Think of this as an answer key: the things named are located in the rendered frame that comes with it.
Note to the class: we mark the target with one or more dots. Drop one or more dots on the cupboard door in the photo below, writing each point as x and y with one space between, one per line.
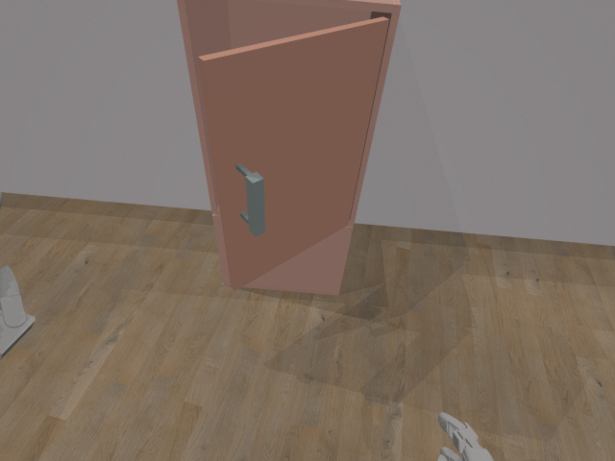
296 110

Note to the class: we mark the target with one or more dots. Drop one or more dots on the robot right hand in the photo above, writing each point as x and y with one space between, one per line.
465 440

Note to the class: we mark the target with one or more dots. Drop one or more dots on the handle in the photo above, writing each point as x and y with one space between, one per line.
255 201

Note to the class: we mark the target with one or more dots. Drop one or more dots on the robot left hand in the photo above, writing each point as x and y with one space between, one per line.
14 322

